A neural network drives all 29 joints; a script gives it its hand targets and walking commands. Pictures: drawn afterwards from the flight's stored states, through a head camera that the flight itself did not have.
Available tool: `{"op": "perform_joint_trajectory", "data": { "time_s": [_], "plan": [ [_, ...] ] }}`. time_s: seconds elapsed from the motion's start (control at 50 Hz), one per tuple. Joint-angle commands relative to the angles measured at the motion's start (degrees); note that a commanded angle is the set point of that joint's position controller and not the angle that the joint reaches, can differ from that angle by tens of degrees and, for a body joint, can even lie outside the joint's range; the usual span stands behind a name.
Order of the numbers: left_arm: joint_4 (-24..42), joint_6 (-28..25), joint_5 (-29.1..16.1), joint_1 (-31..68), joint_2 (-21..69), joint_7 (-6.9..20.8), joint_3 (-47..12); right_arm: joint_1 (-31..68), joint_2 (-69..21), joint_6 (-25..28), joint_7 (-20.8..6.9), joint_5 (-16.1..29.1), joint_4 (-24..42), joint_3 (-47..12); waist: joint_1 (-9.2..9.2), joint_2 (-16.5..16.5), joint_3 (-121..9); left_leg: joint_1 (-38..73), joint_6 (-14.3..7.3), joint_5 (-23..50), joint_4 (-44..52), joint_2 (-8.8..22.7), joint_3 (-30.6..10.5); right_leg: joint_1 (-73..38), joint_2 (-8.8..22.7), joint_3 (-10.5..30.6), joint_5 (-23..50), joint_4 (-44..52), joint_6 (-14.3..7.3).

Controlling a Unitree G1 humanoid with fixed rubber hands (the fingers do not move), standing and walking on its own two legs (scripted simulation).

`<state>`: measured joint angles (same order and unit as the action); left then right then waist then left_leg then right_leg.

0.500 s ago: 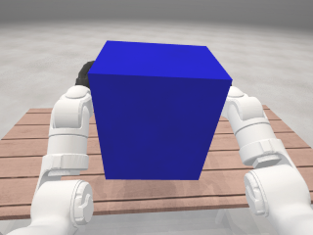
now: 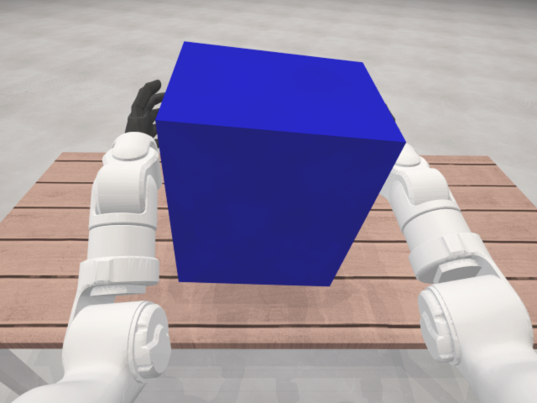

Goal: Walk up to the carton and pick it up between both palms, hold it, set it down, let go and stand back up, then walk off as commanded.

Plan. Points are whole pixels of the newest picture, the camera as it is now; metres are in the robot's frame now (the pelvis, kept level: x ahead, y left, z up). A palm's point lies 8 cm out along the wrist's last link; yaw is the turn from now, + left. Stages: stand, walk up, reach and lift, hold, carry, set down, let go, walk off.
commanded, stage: set down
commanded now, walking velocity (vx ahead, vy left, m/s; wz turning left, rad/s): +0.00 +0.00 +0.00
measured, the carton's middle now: (265, 178) +0.41 +0.02 +0.19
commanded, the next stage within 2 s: none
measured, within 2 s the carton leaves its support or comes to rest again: neither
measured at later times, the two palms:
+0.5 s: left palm (145, 166) +0.39 +0.18 +0.22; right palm (378, 164) +0.43 -0.15 +0.20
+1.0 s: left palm (151, 187) +0.39 +0.18 +0.19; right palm (372, 177) +0.44 -0.15 +0.17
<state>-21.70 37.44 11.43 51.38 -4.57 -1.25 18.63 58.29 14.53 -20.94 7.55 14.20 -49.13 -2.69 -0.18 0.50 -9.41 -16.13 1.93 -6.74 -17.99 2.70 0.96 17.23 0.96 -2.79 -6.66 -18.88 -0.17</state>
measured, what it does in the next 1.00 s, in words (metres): stands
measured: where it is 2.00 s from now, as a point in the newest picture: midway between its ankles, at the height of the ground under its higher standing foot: outside the picture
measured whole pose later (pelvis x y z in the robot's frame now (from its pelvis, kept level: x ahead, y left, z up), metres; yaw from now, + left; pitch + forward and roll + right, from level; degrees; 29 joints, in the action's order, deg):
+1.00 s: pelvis +0.00 +0.00 +0.00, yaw +0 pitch +4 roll +0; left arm -17.1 31.9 12.3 41.6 3.9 -7.5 18.6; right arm 54.8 15.9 -10.3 -0.3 14.2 -57.8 -1.6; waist -2.7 0.6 -5.2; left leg -14.8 2.1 -7.2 -18.1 2.9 0.7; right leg 15.3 0.8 -3.0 -6.6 -17.9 -0.2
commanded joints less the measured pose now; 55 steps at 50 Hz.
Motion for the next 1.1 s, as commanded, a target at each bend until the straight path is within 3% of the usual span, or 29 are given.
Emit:
{"op": "perform_joint_trajectory", "data": {
  "time_s": [0.0, 0.02, 0.06, 0.12, 0.14, 0.18, 0.22, 0.24, 0.26, 0.28, 0.34, 0.36, 0.4, 0.42, 0.46, 0.5, 0.54, 0.58, 0.62, 0.68, 0.74, 0.8, 0.84, 0.86, 0.96, 0.98, 1.02, 1.04, 1.08],
  "plan": [
    [12.09, -4.04, -9.92, 32.28, 33.12, 6.17, -21.49, 46.09, -34.4, 6.98, -8.46, 9.07, 27.84, -10.63, -1.96, -1.52, -34.68, 24.67, -0.38, 24.23, -3.72, -5.08, -0.48, -20.59, -6.42, -2.23, 14.13, 4.26, 1.27],
    [14.6, -4.2, -11.01, 29.72, 34.11, 5.85, -23.56, 45.53, -33.66, 7.73, -8.22, 9.22, 30.6, -9.9, -0.57, -1.59, -37.77, 27.88, -0.09, 28.08, -4.54, -4.8, -1.32, -20.77, -6.48, -2.56, 17.37, 4.11, 0.68],
    [16.47, -4.08, -10.06, 27.95, 33.02, 5.85, -22.79, 41.07, -32.97, 6.96, -8.23, 10.22, 30.11, -12.84, -2.22, -2.49, -36.1, 28.16, -0.2, 32.13, -4.95, -4.94, -0.64, -23.02, -6.33, -1.9, 21.47, 3.31, 1.54],
    [16.38, -3.36, -8.63, 30.18, 32.48, 5.13, -23.04, 38.07, -30.15, 5.83, -9.46, 8.44, 21.71, -9.46, -0.37, -0.01, -31.3, 28.32, 0.46, 26.8, -4.31, -4.24, -1.24, -18.49, -6.29, -2.06, 13.6, 4.71, 0.12],
    [14.55, -2.66, -6.78, 27.75, 32.88, 5.23, -22.34, 36.93, -30.31, 5.69, -9.99, 7.78, 18.52, -9.51, -1.52, 1.06, -26.81, 26.9, 0.33, 24.24, -2.94, -4.28, -0.82, -17.79, -6.08, -2.07, 10.57, 5.63, -0.21],
    [10.35, -2.28, -7.26, 29.27, 33.1, 5.58, -21.43, 39.48, -29.88, 6.07, -10.58, 5.74, 17.75, -5.35, -0.33, -0.06, -24.36, 23.14, 0.09, 16.84, -1.13, -4.27, -0.94, -16.29, -5.36, -2.09, 5.86, 5.75, 0.19],
    [11.82, -2.01, -7.02, 27.56, 33.18, 4.75, -20.65, 38.32, -30.17, 6.45, -11.45, 6.3, 17.24, -6.62, -1.6, 0.91, -24.22, 23.7, 0.19, 18.93, -1.57, -4.31, -1.34, -15.73, -5.45, -2.14, 6.27, 5.91, -0.35],
    [11.58, -2.63, -7.92, 27.61, 33.11, 5.05, -21.19, 40.59, -30.81, 7.19, -11.37, 6.26, 19.71, -7.18, -1.64, -2.41, -24.31, 23.17, -0.58, 18.35, -0.75, -4.1, -1.34, -16.29, -5.86, -2.49, 6.05, 5.87, 0.29],
    [9.67, -2.94, -7.39, 27.79, 32.86, 5.04, -20.73, 37.75, -29.87, 6.88, -11.92, 4.44, 14.22, -4.46, -1.12, -1.76, -22.48, 22.31, -0.52, 16.18, -0.37, -4.02, -1.41, -15.25, -5.18, -2.07, 4.66, 5.93, -0.03],
    [8.98, -2.88, -5.72, 27.07, 32.02, 4.96, -18.42, 37.62, -29.24, 6.86, -12.46, 3.75, 12.94, -4.0, -2.63, -0.91, -21.69, 22.01, -0.56, 13.98, 0.57, -3.77, -0.44, -15.45, -4.99, -2.0, 2.88, 6.16, -0.17],
    [10.39, -3.97, -6.29, 28.9, 34.19, 3.58, -21.06, 39.6, -29.6, 9.06, -13.64, 3.06, 14.71, -2.91, -2.27, 1.58, -26.54, 22.32, 0.38, 12.39, -0.11, -3.52, -1.12, -14.4, -5.42, -2.37, 1.84, 5.65, -0.79],
    [9.6, -3.86, -6.49, 25.95, 32.65, 3.98, -20.24, 39.99, -28.27, 9.6, -13.52, 2.93, 16.25, -3.56, -2.64, -1.2, -25.08, 21.9, -0.03, 14.14, 0.07, -3.28, -0.8, -14.87, -5.8, -2.6, 3.24, 5.68, -0.27],
    [9.98, -4.53, -7.98, 27.74, 34.55, 3.1, -22.26, 40.82, -28.77, 10.83, -14.42, 1.95, 15.23, -2.16, -1.96, -0.15, -27.19, 21.87, 0.38, 12.92, -0.3, -3.21, -1.71, -13.73, -5.68, -2.79, 2.23, 5.39, -0.9],
    [10.21, -5.11, -8.03, 27.35, 34.51, 2.75, -21.96, 42.01, -29.71, 10.91, -14.68, 2.12, 15.8, -3.44, -3.01, -1.06, -28.25, 22.55, 0.08, 13.18, -0.8, -3.25, -1.45, -13.6, -5.56, -2.36, 3.43, 5.29, -0.94],
    [11.66, -6.74, -9.02, 28.08, 35.65, 2.12, -24.85, 42.16, -29.67, 12.42, -14.58, 1.78, 17.69, -2.5, -1.16, 0.46, -31.68, 24.58, 0.86, 15.19, -1.62, -3.18, -2.14, -12.66, -5.89, -3.24, 5.6, 4.53, -0.53],
    [12.85, -7.03, -7.59, 27.07, 34.14, 1.87, -22.69, 39.08, -30.51, 12.52, -14.85, 2.46, 14.96, -3.69, -3.55, -1.1, -29.33, 24.07, 0.59, 16.85, -1.67, -3.26, -1.55, -13.29, -5.81, -2.41, 6.15, 4.45, -0.27],
    [9.83, -6.78, -8.07, 24.75, 35.11, 1.74, -23.0, 38.5, -29.02, 12.46, -14.95, 1.59, 14.59, -3.36, -3.03, -1.57, -27.81, 23.92, 0.4, 18.46, -1.91, -3.3, -1.49, -12.31, -5.67, -2.71, 6.73, 4.68, -0.45],
    [4.97, -6.04, -5.68, 22.08, 31.78, 2.05, -19.9, 35.9, -27.42, 11.7, -15.47, 0.45, 9.88, -2.15, -3.58, -1.87, -24.11, 21.62, -0.27, 10.83, -0.14, -3.37, -0.96, -12.45, -5.13, -2.35, 2.21, 5.87, 0.02],
    [11.56, -6.68, -6.08, 24.1, 34.44, 1.45, -22.22, 35.4, -28.67, 12.45, -15.81, 0.93, 10.04, -2.59, -3.27, 0.34, -25.79, 23.69, 0.67, 14.53, -1.11, -3.28, -1.32, -11.95, -5.72, -2.61, 4.16, 5.07, -0.7],
    [8.33, -6.43, -6.2, 22.26, 34.87, 0.89, -21.83, 38.06, -26.82, 13.58, -16.18, -0.05, 12.54, -1.64, -4.4, -1.34, -25.08, 21.9, 0.64, 12.62, -0.14, -2.9, -1.28, -11.16, -6.21, -3.05, 1.88, 5.3, -0.68],
    [12.59, -7.17, -7.15, 22.27, 37.21, -0.14, -24.28, 35.0, -26.85, 14.41, -17.1, -0.41, 10.06, -0.27, -1.81, 1.2, -27.93, 25.18, 1.67, 14.09, -0.74, -2.25, -2.55, -8.35, -6.02, -3.76, 2.52, 5.23, -1.54],
    [11.56, -7.89, -7.69, 22.79, 35.53, -0.91, -23.76, 36.62, -27.27, 15.37, -17.48, -0.43, 11.94, -2.22, -4.89, -1.26, -28.58, 25.71, 1.19, 17.83, -1.48, -2.08, -1.58, -8.87, -6.59, -3.57, 3.13, 5.48, -1.35],
    [14.41, -8.71, -7.37, 23.73, 37.44, -1.57, -25.87, 36.96, -25.74, 16.75, -17.64, -1.39, 12.99, 0.1, -1.96, 1.02, -30.02, 26.43, 2.12, 17.81, -1.91, -2.37, -2.54, -7.61, -6.25, -3.88, 4.78, 5.04, -1.84],
    [13.27, -8.83, -7.64, 22.62, 37.26, -1.77, -25.53, 36.74, -26.38, 17.13, -18.19, -0.58, 12.46, -1.52, -4.29, 0.1, -29.59, 26.33, 1.83, 16.47, -1.71, -1.74, -2.65, -7.02, -6.21, -3.56, 2.1, 5.43, -1.93],
    [8.68, -8.27, -6.5, 21.07, 36.66, -2.2, -23.21, 34.42, -26.55, 15.79, -18.56, -1.41, 7.46, -0.96, -4.66, -1.83, -24.0, 22.7, 0.69, 12.14, -0.41, -2.2, -1.96, -6.23, -5.51, -3.48, 0.55, 5.53, -1.07],
    [7.68, -7.92, -5.97, 19.2, 35.35, -2.09, -23.46, 33.17, -25.62, 15.86, -18.37, -2.39, 8.63, -0.48, -3.86, -0.73, -24.82, 23.01, 0.9, 13.03, -0.81, -2.08, -1.74, -5.33, -5.52, -3.45, 2.56, 5.4, -1.1],
    [10.15, -8.5, -5.79, 18.5, 36.0, -2.37, -22.35, 34.81, -24.45, 16.35, -18.71, -2.25, 9.44, -0.17, -4.82, -1.81, -27.51, 24.65, 1.41, 15.64, -1.22, -1.62, -2.09, -5.62, -6.2, -3.77, 3.79, 4.53, -1.16],
    [14.95, -9.42, -7.34, 19.97, 37.52, -2.78, -25.18, 35.64, -25.65, 17.11, -18.69, -1.61, 11.93, -1.64, -5.24, 0.28, -31.65, 26.61, 2.15, 19.05, -2.34, -2.09, -2.26, -6.99, -6.25, -4.11, 5.33, 4.39, -1.27],
    [12.13, -8.59, -5.72, 16.98, 35.14, -2.71, -23.01, 33.13, -24.26, 16.76, -18.93, -1.73, 8.62, -1.06, -5.1, -0.59, -27.69, 26.08, 1.69, 20.29, -2.83, -1.65, -2.15, -6.42, -5.83, -3.42, 5.98, 5.04, -1.38]
  ]
}}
